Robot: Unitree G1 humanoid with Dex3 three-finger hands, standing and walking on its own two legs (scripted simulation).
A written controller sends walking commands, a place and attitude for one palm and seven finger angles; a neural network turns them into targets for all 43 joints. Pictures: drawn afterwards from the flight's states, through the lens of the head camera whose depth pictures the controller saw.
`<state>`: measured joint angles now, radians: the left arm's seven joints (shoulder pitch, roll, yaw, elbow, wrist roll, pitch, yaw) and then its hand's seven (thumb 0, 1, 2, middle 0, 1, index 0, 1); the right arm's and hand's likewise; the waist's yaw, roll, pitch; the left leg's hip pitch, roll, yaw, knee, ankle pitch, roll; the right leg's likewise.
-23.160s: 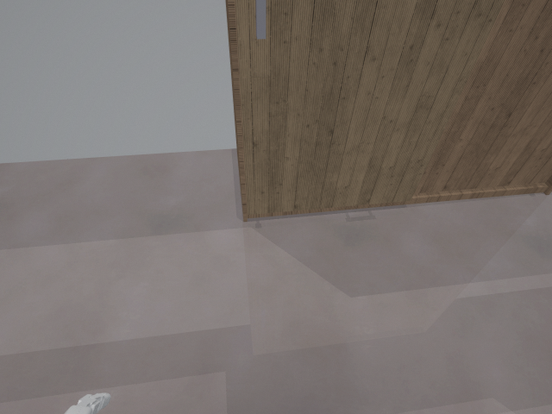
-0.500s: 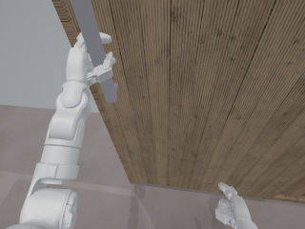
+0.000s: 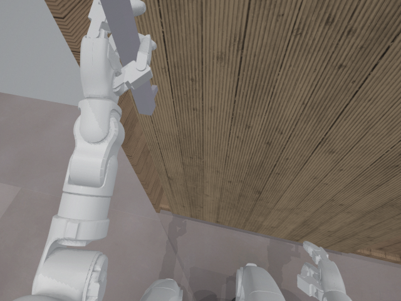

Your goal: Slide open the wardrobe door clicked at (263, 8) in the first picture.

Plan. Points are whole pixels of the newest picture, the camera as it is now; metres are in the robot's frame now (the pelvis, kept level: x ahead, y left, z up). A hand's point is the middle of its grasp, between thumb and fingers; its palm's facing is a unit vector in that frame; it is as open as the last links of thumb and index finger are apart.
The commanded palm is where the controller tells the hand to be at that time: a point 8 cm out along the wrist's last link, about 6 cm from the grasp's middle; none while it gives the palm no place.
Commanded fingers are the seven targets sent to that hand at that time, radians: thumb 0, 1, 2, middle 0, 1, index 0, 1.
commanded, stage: step sideways, sliding the door along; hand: left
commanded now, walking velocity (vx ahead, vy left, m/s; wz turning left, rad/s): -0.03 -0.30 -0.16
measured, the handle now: (134, 39) +0.44 +0.16 +0.25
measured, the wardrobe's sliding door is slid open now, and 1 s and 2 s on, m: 0.07 0.41 0.45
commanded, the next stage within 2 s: stop walking and hold the door there in 1.54 s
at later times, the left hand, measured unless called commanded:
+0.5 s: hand (244, 80) +0.39 +0.00 +0.23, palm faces +0.17 -0.98 -0.09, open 6.9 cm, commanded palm +0.36 +0.00 +0.23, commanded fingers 0.00 0.90 0.90 -0.45 -1.40 -0.45 -1.40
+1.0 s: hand (399, 105) +0.36 -0.20 +0.23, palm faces +0.11 -0.99 -0.10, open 7.0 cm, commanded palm +0.34 -0.16 +0.21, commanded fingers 0.00 0.90 0.90 -0.45 -1.40 -0.45 -1.40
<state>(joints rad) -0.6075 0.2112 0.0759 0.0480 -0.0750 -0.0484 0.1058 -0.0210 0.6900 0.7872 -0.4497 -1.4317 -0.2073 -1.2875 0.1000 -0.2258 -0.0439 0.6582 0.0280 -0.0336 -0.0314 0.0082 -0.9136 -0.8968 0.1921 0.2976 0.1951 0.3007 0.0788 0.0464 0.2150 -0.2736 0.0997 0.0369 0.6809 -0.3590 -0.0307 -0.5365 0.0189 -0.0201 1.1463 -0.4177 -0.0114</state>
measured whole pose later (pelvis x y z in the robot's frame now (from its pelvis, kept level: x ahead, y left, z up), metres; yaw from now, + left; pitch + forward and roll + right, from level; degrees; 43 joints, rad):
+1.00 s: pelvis -0.02 -0.31 +0.01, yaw -2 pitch +1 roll +2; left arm -0.44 0.21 0.10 -0.18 -0.06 -0.07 0.15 -0.04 0.69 0.78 -0.48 -1.43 -0.15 -1.26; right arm 0.00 -0.22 -0.01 0.61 0.03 -0.06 -0.03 0.01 -0.91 -0.90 0.20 0.30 0.20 0.30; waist 0.01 -0.01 0.22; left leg -0.35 0.02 0.14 0.76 -0.47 -0.05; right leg -0.39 -0.02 -0.06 0.57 -0.19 -0.07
